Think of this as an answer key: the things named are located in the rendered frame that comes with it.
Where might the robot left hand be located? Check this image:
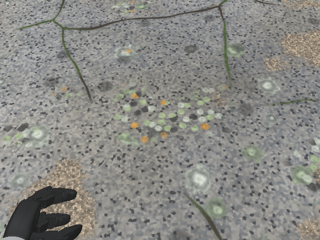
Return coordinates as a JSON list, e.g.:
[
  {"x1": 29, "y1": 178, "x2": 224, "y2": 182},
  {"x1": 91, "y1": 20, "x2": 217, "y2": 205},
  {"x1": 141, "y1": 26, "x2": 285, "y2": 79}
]
[{"x1": 3, "y1": 186, "x2": 83, "y2": 240}]

